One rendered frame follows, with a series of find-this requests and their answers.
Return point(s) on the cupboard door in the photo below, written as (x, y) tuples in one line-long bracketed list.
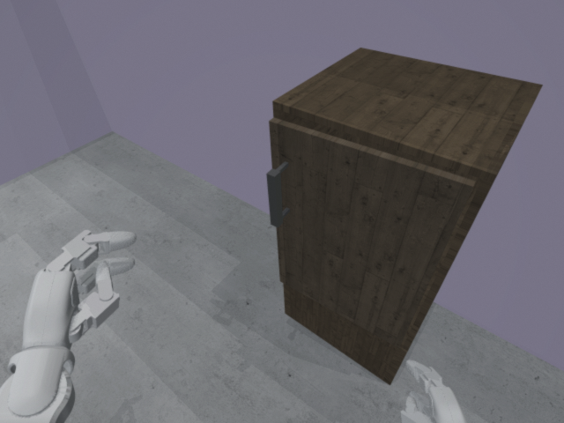
[(366, 229)]

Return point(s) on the handle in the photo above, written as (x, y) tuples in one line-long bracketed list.
[(275, 195)]

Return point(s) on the robot right hand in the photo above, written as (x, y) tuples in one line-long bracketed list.
[(441, 406)]

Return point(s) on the robot left hand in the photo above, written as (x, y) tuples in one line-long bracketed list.
[(54, 296)]

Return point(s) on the robot left forearm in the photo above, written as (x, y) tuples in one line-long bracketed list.
[(40, 389)]

